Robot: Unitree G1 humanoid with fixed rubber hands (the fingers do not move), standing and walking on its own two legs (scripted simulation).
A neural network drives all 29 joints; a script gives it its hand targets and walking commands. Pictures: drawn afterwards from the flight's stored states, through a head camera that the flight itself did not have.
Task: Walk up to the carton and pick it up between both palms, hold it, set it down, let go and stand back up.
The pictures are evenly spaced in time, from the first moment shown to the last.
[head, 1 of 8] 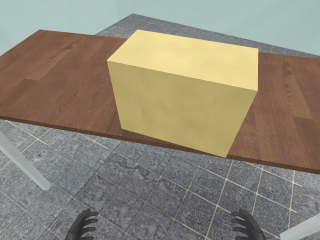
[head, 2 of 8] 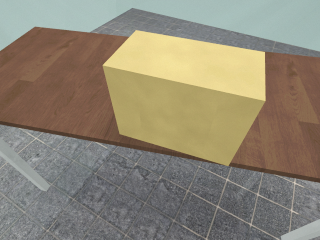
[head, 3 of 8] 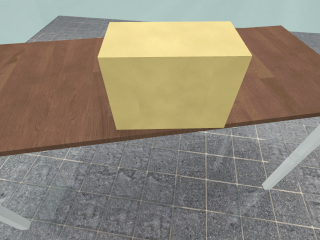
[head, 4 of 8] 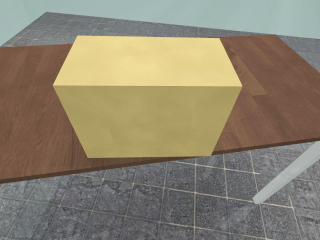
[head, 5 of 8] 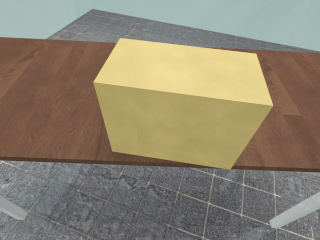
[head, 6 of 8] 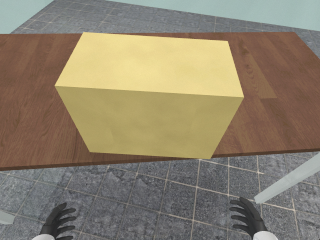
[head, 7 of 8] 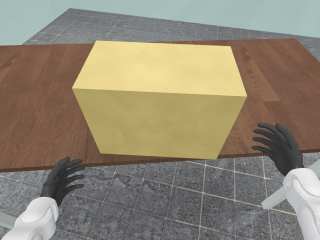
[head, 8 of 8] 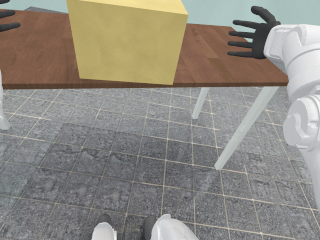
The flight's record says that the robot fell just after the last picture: yes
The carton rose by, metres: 0.00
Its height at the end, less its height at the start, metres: +0.00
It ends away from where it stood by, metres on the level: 0.00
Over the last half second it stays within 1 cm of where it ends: yes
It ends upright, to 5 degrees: yes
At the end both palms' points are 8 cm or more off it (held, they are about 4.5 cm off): yes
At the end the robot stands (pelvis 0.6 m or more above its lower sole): yes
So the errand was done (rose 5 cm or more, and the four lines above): no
